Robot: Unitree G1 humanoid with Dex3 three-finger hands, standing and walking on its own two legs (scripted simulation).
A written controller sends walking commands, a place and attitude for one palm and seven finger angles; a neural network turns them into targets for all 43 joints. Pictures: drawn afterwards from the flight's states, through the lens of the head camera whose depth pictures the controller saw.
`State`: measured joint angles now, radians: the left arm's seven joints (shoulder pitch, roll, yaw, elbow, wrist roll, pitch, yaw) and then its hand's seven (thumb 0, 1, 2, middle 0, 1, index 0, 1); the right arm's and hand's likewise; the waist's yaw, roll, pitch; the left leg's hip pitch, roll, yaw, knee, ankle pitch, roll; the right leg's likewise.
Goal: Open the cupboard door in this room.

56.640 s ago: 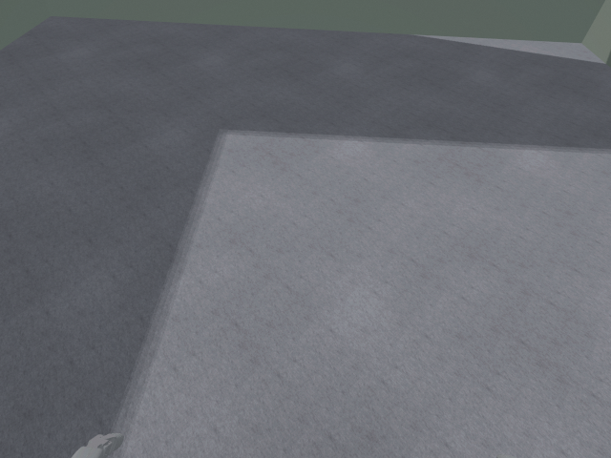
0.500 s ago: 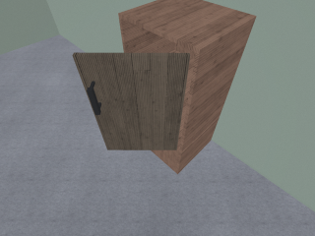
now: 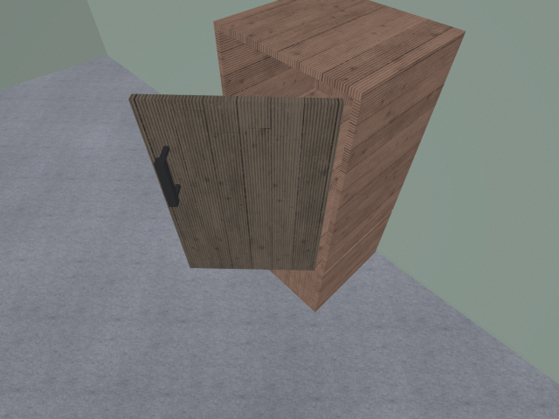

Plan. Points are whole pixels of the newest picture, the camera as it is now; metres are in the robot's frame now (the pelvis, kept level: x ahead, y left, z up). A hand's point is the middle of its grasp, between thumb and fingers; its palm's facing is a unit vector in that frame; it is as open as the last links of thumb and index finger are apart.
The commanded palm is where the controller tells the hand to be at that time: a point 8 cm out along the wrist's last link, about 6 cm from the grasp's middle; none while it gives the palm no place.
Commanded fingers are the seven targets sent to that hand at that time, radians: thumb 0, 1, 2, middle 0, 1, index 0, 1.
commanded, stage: look again from close up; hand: left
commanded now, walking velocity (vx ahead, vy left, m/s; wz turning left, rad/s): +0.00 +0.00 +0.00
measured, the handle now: (169, 177) +0.57 +0.28 -0.03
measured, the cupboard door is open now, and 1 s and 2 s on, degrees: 45 45 45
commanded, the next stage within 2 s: shuffle to correct the standing spot in 0.32 s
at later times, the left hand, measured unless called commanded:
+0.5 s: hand out of the picture +0.01 +0.18 -0.17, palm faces +0.03 -0.98 -0.21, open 7.3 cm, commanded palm none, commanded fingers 0.00 0.90 0.90 -0.20 -0.30 -0.20 -0.30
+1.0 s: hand out of the picture +0.01 +0.22 -0.18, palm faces +0.00 -0.98 -0.21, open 7.4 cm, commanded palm none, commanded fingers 0.00 0.90 0.90 -0.20 -0.30 -0.20 -0.30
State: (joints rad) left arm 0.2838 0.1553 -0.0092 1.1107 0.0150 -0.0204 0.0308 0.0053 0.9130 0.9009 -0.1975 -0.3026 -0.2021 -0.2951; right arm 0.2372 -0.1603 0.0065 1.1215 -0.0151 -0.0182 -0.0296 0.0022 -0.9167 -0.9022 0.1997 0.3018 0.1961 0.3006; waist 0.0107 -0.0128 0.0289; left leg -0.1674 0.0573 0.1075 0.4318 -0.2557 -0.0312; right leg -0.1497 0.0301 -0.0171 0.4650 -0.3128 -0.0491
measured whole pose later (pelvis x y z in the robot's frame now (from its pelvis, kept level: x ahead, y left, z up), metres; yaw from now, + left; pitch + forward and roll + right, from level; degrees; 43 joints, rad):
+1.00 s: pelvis +0.00 +0.05 -0.01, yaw -1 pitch +0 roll +1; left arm 0.27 0.17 -0.01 1.07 0.02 0.00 0.04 0.00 0.91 0.90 -0.20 -0.30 -0.20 -0.29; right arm 0.28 -0.16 0.02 1.08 -0.02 -0.02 -0.02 0.01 -0.92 -0.90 0.20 0.30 0.20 0.30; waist 0.01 -0.01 0.04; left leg -0.21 -0.02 0.09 0.51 -0.29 0.04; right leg -0.19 -0.03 0.02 0.53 -0.34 0.02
